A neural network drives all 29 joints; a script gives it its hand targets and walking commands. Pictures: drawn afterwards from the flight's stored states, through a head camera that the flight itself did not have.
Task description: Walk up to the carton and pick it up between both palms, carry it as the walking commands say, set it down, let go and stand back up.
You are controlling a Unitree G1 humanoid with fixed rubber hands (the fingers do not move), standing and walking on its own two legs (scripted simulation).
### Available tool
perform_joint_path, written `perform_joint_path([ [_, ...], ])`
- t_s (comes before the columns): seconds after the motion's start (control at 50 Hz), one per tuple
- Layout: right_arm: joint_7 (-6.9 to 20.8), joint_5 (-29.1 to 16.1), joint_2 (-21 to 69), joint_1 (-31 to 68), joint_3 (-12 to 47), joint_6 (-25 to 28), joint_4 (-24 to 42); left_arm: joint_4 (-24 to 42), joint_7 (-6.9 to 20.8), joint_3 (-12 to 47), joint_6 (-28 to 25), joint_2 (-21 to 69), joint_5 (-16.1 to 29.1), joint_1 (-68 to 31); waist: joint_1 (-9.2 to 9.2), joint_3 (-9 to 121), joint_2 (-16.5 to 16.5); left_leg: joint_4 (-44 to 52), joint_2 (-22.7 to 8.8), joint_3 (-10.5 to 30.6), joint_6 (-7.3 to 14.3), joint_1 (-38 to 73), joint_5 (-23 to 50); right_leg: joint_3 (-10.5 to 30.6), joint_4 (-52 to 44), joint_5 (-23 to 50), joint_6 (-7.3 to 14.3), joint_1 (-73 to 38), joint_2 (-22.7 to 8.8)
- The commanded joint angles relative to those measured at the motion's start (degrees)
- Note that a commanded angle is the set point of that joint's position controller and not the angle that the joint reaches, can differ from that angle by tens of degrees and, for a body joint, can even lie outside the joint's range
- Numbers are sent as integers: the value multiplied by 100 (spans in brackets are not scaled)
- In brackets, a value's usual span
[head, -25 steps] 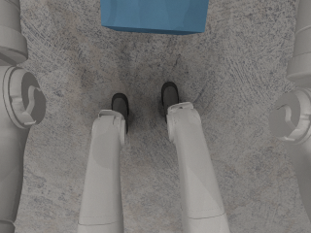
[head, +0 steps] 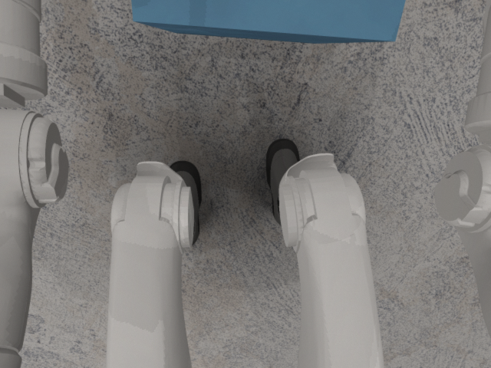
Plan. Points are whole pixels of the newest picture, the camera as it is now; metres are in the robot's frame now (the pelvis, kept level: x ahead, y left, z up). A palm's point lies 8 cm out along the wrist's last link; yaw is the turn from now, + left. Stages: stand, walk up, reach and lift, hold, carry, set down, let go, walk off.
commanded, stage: reach and lift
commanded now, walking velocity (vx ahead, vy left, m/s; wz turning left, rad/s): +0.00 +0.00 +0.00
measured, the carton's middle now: out of the picture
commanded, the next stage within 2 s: none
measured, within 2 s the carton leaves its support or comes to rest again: neither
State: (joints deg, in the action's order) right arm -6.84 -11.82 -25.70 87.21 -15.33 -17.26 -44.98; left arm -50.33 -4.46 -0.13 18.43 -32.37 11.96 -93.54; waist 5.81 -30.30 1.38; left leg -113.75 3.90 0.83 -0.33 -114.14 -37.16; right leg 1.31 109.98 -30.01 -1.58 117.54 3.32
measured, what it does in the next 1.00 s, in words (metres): lowers itself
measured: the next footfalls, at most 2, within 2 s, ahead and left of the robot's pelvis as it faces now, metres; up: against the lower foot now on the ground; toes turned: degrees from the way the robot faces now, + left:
none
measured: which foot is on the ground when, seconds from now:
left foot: down 0.00-1.00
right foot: down 0.00-1.00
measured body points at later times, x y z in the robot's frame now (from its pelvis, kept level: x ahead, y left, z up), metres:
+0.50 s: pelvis +0.00 -0.01 -0.09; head +0.39 +0.00 +0.12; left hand +0.62 +0.16 -0.26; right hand +0.57 -0.25 -0.25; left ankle +0.08 +0.11 -0.42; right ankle +0.12 -0.12 -0.42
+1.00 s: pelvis +0.00 +0.00 -0.09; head +0.39 +0.00 +0.12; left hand +0.61 +0.15 -0.26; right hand +0.57 -0.24 -0.26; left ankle +0.08 +0.11 -0.42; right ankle +0.12 -0.12 -0.42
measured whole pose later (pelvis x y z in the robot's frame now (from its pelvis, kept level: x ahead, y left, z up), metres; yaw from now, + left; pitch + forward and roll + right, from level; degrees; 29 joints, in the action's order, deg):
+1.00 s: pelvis +0.00 +0.00 -0.09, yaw +1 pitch +33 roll -2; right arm -7.8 -12.8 -22.7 89.1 -15.0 -10.4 -58.6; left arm -58.7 -5.7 4.9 14.1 -29.1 14.3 -95.3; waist 5.4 -30.1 0.9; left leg -132.2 3.9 0.7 -0.3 -125.7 -39.8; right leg -2.2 127.8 -32.6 1.1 128.7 -1.2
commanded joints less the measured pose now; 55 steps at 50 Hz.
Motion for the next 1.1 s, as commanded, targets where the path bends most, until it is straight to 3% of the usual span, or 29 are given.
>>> perform_joint_path([
  [0.0,68,85,-1313,2039,-265,394,890,1358,-90,-229,-429,-933,-77,-2573,325,11811,-764,430,52,-124,-133,4245,3705,-400,38,4136,90,-5080,-56],
  [0.12,43,192,-1352,2246,-364,598,168,668,-32,-132,-562,-878,-98,-2750,485,10569,-831,-31,-40,-108,-154,3726,2904,-422,456,3471,30,-4338,-146],
  [0.2,20,189,-1359,2548,-334,745,-399,-83,1,-29,-623,-872,-54,-2909,498,9570,-848,-258,-110,-118,-156,3163,2302,-434,659,2812,-16,-3766,-230],
  [0.24,-2,152,-1393,2781,-330,821,-314,-147,17,75,-663,-898,42,-3030,532,9359,-771,-326,-140,-134,-136,3004,2099,-436,706,2657,-51,-3676,-249],
  [0.3,-2,26,-1429,2969,-354,959,-231,-112,6,181,-734,-853,94,-3162,531,9220,-844,-442,-142,-178,-139,2799,2035,-409,788,2709,-16,-3665,-275],
  [0.4,-6,3,-1332,2733,-281,1022,-618,-225,47,309,-754,-636,151,-3002,546,8955,-986,-562,-158,-223,-179,2431,2082,-362,922,2883,40,-3815,-307],
  [0.52,-12,8,-1061,2202,-173,1034,-763,39,47,418,-840,-519,288,-2664,703,9283,-917,-687,-135,-168,-209,2471,2676,-290,1097,3618,91,-4152,-277],
  [0.68,-37,-106,-1076,2157,-230,1075,-235,414,-123,115,-872,-623,17,-2421,460,9795,-957,-748,-77,-98,-190,2736,3306,-277,1234,4142,131,-4242,-217],
  [0.84,-105,-89,-1196,2626,-157,985,14,534,-186,190,-758,-568,139,-2934,443,9322,-820,-675,-75,-119,-118,2722,2721,-318,1110,3451,110,-4073,-257],
  [0.96,-85,-80,-957,2830,43,929,-614,-160,-50,528,-685,-296,326,-3111,589,8286,-659,-515,-119,-137,-77,2218,1901,-301,896,2701,93,-3797,-280],
  [1.08,-24,-160,-561,2889,235,1040,-992,-692,16,798,-790,146,280,-3012,599,8256,-839,-482,-106,-83,-115,2306,2029,-323,879,2765,111,-3639,-222],
])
